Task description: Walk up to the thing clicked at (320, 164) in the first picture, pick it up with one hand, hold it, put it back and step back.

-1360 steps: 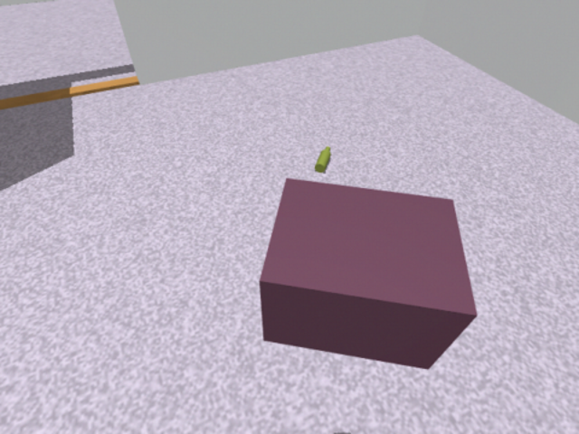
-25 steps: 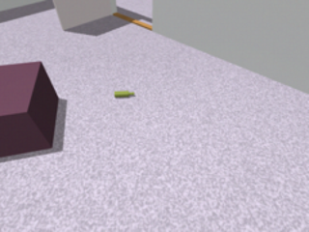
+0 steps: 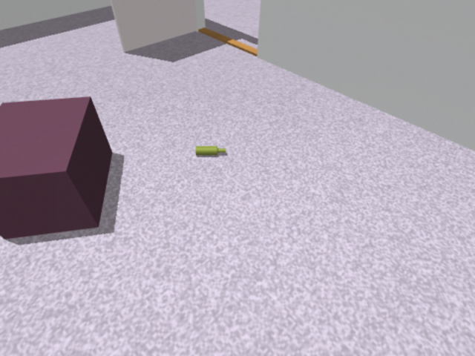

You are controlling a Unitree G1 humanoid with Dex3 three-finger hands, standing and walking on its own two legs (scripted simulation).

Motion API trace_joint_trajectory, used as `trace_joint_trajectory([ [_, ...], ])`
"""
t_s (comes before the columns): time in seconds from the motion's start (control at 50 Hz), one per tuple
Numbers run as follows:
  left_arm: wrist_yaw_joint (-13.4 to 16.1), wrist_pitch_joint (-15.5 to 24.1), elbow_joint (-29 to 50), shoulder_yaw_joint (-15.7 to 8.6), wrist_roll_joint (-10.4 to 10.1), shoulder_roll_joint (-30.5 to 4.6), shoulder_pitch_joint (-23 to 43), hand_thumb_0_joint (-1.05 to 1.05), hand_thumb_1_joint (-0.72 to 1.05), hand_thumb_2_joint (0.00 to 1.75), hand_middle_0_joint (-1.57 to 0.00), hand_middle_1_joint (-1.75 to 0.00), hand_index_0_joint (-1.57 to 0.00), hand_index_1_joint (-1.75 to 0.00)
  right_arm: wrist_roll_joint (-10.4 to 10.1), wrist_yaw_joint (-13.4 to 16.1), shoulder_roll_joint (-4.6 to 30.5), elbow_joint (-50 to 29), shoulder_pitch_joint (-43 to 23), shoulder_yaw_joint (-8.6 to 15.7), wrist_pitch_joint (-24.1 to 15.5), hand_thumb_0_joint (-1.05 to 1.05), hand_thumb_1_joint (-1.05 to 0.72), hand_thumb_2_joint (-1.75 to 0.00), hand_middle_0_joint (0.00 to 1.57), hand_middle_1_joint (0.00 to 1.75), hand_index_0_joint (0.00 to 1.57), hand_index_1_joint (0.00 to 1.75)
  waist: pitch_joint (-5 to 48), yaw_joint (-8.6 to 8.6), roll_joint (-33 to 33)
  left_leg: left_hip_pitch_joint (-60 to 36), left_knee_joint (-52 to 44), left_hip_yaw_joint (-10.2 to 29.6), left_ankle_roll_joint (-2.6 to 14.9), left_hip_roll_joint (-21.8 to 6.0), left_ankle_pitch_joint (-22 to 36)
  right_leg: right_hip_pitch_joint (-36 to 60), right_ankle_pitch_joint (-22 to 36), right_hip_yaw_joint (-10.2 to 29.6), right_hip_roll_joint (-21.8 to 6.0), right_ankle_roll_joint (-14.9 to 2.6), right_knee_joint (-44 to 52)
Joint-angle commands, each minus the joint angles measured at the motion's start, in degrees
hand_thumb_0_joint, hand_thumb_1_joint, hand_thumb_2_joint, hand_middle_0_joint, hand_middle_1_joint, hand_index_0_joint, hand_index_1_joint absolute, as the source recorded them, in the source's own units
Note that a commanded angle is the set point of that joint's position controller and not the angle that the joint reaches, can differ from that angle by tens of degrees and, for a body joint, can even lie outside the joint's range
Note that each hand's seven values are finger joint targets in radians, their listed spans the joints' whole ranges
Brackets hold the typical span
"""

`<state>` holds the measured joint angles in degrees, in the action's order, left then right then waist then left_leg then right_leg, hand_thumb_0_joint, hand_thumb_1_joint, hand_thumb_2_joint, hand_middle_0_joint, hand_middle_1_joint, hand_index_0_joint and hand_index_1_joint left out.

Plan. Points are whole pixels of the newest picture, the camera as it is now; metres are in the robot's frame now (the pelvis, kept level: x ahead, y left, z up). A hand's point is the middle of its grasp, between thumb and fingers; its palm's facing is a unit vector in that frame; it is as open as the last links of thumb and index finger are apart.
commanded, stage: walk up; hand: left
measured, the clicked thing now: (210, 150) +1.46 +0.23 -0.75
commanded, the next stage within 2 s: none
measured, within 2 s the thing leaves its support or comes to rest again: neither
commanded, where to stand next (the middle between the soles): +1.07 -0.01 m, yaw +0 degrees
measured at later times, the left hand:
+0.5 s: hand (95, 299) +0.27 +0.31 -0.14, palm faces -0.10 -0.93 -0.36, open 7.4 cm
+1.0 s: hand (129, 234) +0.45 +0.30 -0.17, palm faces -0.02 -0.94 -0.35, open 7.4 cm
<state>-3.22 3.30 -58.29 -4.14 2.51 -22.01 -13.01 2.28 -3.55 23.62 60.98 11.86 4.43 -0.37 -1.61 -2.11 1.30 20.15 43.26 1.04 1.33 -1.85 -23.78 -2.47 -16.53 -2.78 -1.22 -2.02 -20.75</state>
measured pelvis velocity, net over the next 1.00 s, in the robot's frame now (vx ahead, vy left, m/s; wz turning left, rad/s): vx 0.42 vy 0.02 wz -0.01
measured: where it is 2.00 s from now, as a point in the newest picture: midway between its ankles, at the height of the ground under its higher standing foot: (247, 240)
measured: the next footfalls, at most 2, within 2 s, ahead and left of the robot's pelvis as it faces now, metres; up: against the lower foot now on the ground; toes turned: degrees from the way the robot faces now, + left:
left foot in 0.12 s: +0.17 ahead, +0.17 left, +0.00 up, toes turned +4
right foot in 0.56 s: +0.36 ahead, -0.13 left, +0.00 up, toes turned -7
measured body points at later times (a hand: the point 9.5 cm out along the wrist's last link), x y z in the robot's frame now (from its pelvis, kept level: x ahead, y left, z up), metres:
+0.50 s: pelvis +0.19 +0.03 +0.00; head +0.19 +0.03 +0.44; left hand +0.27 +0.36 -0.11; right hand +0.20 -0.29 -0.12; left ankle +0.13 +0.16 -0.74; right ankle +0.31 -0.12 -0.72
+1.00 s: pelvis +0.42 +0.02 -0.02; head +0.44 +0.04 +0.42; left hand +0.45 +0.35 -0.14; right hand +0.53 -0.31 -0.11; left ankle +0.54 +0.14 -0.74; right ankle +0.33 -0.12 -0.74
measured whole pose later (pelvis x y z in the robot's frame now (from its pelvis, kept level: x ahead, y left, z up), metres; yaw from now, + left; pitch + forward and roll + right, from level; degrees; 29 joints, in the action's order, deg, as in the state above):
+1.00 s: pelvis +0.42 +0.02 -0.02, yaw +0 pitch -2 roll -1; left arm -3.4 3.5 -50.1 -3.0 0.9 -25.2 -20.2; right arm 2.2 -4.7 24.3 50.1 13.2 4.9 -4.1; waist -4.4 -2.8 -1.1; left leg 23.8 34.3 -4.4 1.6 -3.4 -7.6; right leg -5.9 -27.0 -5.2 -4.4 -0.8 -38.4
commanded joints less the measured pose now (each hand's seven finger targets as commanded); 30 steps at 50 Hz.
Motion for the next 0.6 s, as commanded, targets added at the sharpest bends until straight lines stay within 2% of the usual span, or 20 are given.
trace_joint_trajectory([
  [0.0, 0.36, 1.07, 6.76, -4.2, -0.03, -18.27, 7.46, 0.0, 0.9, 0.9, -0.2, -0.3, -0.2, -0.3, -0.18, -0.94, 10.47, -7.76, -3.64, 3.25, -3.26, 0.0, -0.9, -0.9, 0.2, 0.3, 0.2, 0.3, -5.75, 1.95, -13.13, 4.2, -4.78, 0.0, -0.99, -4.2, 3.0, -6.56, -15.56, 11.58, -13.89, -9.0, 12.56],
  [0.04, -0.06, 0.76, 7.97, -4.07, -0.18, -17.69, 8.16, 0.0, 0.9, 0.9, -0.2, -0.3, -0.2, -0.3, -0.25, -1.12, 10.39, -7.52, -0.04, 3.97, -3.38, 0.0, -0.9, -0.9, 0.2, 0.3, 0.2, 0.3, -5.07, 3.91, -10.48, -5.81, -10.39, -3.18, -1.35, -2.71, 9.43, -13.49, -13.75, 6.36, -11.43, -7.42, 7.87],
  [0.06, -0.28, 0.53, 8.19, -3.82, -0.44, -17.31, 8.47, 0.0, 0.9, 0.9, -0.2, -0.3, -0.2, -0.3, -0.11, -0.87, 10.27, -6.34, 3.81, 4.49, -3.53, 0.0, -0.9, -0.9, 0.2, 0.3, 0.2, 0.3, -3.39, 5.98, -7.98, -13.76, -14.07, -5.38, -1.5, -1.17, 13.37, -17.46, -12.66, 4.02, -9.92, -6.73, 2.13],
  [0.08, -0.42, 0.24, 8.15, -2.94, -0.32, -14.69, 6.04, 0.0, 0.9, 0.9, -0.2, -0.3, -0.2, -0.3, 0.21, -0.21, 12.42, -4.49, 9.46, 5.56, -3.77, 0.0, -0.9, -0.9, 0.2, 0.3, 0.2, 0.3, 0.91, 8.29, -0.35, -25.46, -13.62, -5.36, -0.77, 0.52, 11.63, -23.16, -7.44, 1.59, -7.32, -5.59, -9.7],
  [0.1, -0.42, -0.04, 7.87, -1.79, -0.49, -10.86, 1.61, 0.0, 0.9, 0.9, -0.2, -0.3, -0.2, -0.3, 0.54, 0.7, 16.36, -3.38, 16.44, 6.95, -4.13, 0.0, -0.9, -0.9, 0.2, 0.3, 0.2, 0.3, 5.13, 10.86, 13.24, -34.13, -19.14, 1.47, 1.65, -3.33, -1.52, -29.58, -8.5, -2.65, -2.09, -3.94, -29.23],
  [0.12, -0.16, 0.06, 9.15, -0.95, -1.16, -8.22, 1.42, 0.0, 0.9, 0.9, -0.2, -0.3, -0.2, -0.3, 0.82, 1.28, 21.94, -4.63, 19.33, 7.44, -4.6, 0.0, -0.9, -0.9, 0.2, 0.3, 0.2, 0.3, 4.9, 11.59, 21.38, -30.71, -33.73, 35.13, 5.84, -18.62, -21.93, -39.07, -18.5, 5.02, 7.26, -1.47, -43.67],
  [0.14, 0.54, -0.18, 8.9, -1.92, -1.15, -14.27, 2.16, 0.0, 0.9, 0.9, -0.2, -0.3, -0.2, -0.3, -1.16, 1.13, 22.79, -7.89, 10.26, 7.38, -4.56, 0.0, -0.9, -0.9, 0.2, 0.3, 0.2, 0.3, 1.39, 7.81, 9.88, -18.95, -39.37, 42.62, 11.86, -23.37, -30.01, -34.79, -15.87, 12.06, 1.93, -2.25, -46.82],
  [0.16, 0.58, -0.25, 7.96, -1.86, -1.8, -16.28, 1.34, 0.0, 0.9, 0.9, -0.2, -0.3, -0.2, -0.3, -1.41, 1.14, 21.13, -9.56, 5.13, 6.43, -4.62, 0.0, -0.9, -0.9, 0.2, 0.3, 0.2, 0.3, -2.29, 4.95, 3.62, -14.41, -36.93, 33.88, 11.58, -22.42, -26.19, -34.82, -10.34, 13.0, -0.71, -1.83, -47.79],
  [0.18, 0.29, -0.47, 5.87, -2.08, -2.47, -16.13, -2.49, 0.0, 0.9, 0.9, -0.2, -0.3, -0.2, -0.3, -1.36, 1.12, 18.69, -11.04, 1.47, 5.35, -4.88, 0.0, -0.9, -0.9, 0.2, 0.3, 0.2, 0.3, -3.71, 2.01, 3.58, -12.73, -34.71, 25.7, 10.22, -19.34, -20.83, -33.77, -6.84, 12.21, -2.3, -1.16, -45.42],
  [0.2, -0.01, -0.31, 4.72, -2.29, -2.5, -16.53, -4.26, 0.0, 0.9, 0.9, -0.2, -0.3, -0.2, -0.3, -1.21, 1.3, 16.36, -12.03, 0.49, 4.81, -5.12, 0.0, -0.9, -0.9, 0.2, 0.3, 0.2, 0.3, -3.79, 1.56, 4.69, -11.55, -33.76, 19.66, 8.62, -16.09, -15.52, -31.48, -4.14, 11.19, -3.41, -0.55, -42.08],
  [0.24, -0.83, -0.59, 4.06, -2.62, -2.08, -15.82, -5.0, 0.0, 0.9, 0.9, -0.2, -0.3, -0.2, -0.3, -1.41, 1.26, 15.35, -11.75, 2.07, 4.18, -5.59, 0.0, -0.9, -0.9, 0.2, 0.3, 0.2, 0.3, -4.3, 1.75, 7.09, -8.03, -35.64, 12.65, 8.53, -14.13, -10.34, -27.97, -0.8, 8.74, -3.6, 1.31, -37.4],
  [0.32, -2.09, -0.84, 6.53, -2.5, -1.31, -14.75, -1.32, 0.0, 0.9, 0.9, -0.2, -0.3, -0.2, -0.3, -1.38, 1.12, 16.22, -13.08, 2.45, 4.51, -6.04, 0.0, -0.9, -0.9, 0.2, 0.3, 0.2, 0.3, -6.44, 2.2, 7.94, -7.52, -37.4, 8.19, 11.08, -15.38, -8.82, -27.78, 1.57, 4.88, -5.93, 2.98, -26.94],
  [0.38, -2.77, -0.58, 8.56, -2.5, -1.22, -13.86, 3.37, 0.0, 0.9, 0.9, -0.2, -0.3, -0.2, -0.3, -1.6, 1.07, 16.5, -13.6, 3.71, 4.61, -6.16, 0.0, -0.9, -0.9, 0.2, 0.3, 0.2, 0.3, -6.3, 3.51, 6.59, -8.82, -36.56, 5.1, 10.32, -13.98, -7.16, -26.13, 5.72, 3.31, -6.09, 2.27, -19.36],
  [0.42, -2.84, -0.29, 9.12, -2.53, -1.36, -13.26, 4.11, 0.0, 0.9, 0.9, -0.2, -0.3, -0.2, -0.3, -1.57, 1.06, 16.57, -13.9, 3.3, 4.51, -6.04, 0.0, -0.9, -0.9, 0.2, 0.3, 0.2, 0.3, -5.39, 3.07, 6.25, -8.94, -34.46, 2.97, 9.48, -13.22, -3.34, -22.43, 8.86, 1.83, -5.71, 1.6, -16.03],
  [0.46, -2.66, 0.21, 9.23, -2.67, -1.36, -12.87, 5.04, 0.0, 0.9, 0.9, -0.2, -0.3, -0.2, -0.3, -1.43, 1.15, 15.71, -13.88, 4.45, 4.31, -5.65, 0.0, -0.9, -0.9, 0.2, 0.3, 0.2, 0.3, -3.58, 3.51, 4.67, -9.97, -30.31, 1.14, 9.01, -12.16, 3.99, -18.84, 7.77, -0.34, -3.92, 1.04, -13.77],
  [0.5, -2.15, 0.73, 8.66, -3.0, -1.3, -12.75, 1.88, 0.0, 0.9, 0.9, -0.2, -0.3, -0.2, -0.3, -1.52, 1.41, 15.57, -14.39, 4.22, 4.13, -5.23, 0.0, -0.9, -0.9, 0.2, 0.3, 0.2, 0.3, -1.75, 1.13, 3.59, -9.99, -22.41, 0.11, 8.27, -12.16, 12.5, -12.31, 5.85, -1.83, -2.53, 0.38, -11.42],
  [0.52, -1.59, 1.19, 7.31, -3.68, -1.39, -13.62, -3.06, 0.0, 0.9, 0.9, -0.2, -0.3, -0.2, -0.3, -1.5, 1.48, 14.09, -14.68, 4.21, 3.5, -5.04, 0.0, -0.9, -0.9, 0.2, 0.3, 0.2, 0.3, 1.19, -1.59, -0.6, -8.86, -12.08, -2.48, 6.79, -9.7, 20.01, -4.95, 5.21, -2.09, -1.02, -0.37, -8.95],
  [0.54, -0.77, 1.83, 6.03, -4.94, -1.11, -16.49, -8.7, 0.0, 0.9, 0.9, -0.2, -0.3, -0.2, -0.3, -1.51, 1.44, 11.03, -14.85, 6.78, 2.29, -4.85, 0.0, -0.9, -0.9, 0.2, 0.3, 0.2, 0.3, 5.37, -3.72, -8.88, -2.72, 3.03, -6.19, 4.87, -5.43, 20.14, 5.84, -0.83, 0.69, -2.02, -1.81, -5.83],
  [0.56, 0.14, 2.35, 6.67, -6.35, -0.99, -22.16, -13.06, 0.0, 0.9, 0.9, -0.2, -0.3, -0.2, -0.3, -2.27, 1.42, 7.27, -16.88, 8.4, 0.87, -5.07, 0.0, -0.9, -0.9, 0.2, 0.3, 0.2, 0.3, 7.75, -4.85, -21.34, 11.26, 18.69, -8.05, 1.6, 1.76, 3.21, 13.45, -9.05, 25.79, -17.1, -7.15, 1.33],
  [0.58, 0.15, 2.18, 7.2, -6.22, -2.03, -24.25, -11.95, 0.0, 0.9, 0.9, -0.2, -0.3, -0.2, -0.3, -2.03, 2.08, 11.76, -16.3, 5.55, 1.97, -4.61, 0.0, -0.9, -0.9, 0.2, 0.3, 0.2, 0.3, 4.76, -5.46, -17.59, 17.36, 24.77, -2.0, 1.3, 1.95, -7.17, 9.54, -11.32, 39.99, -24.23, -13.65, 7.11],
])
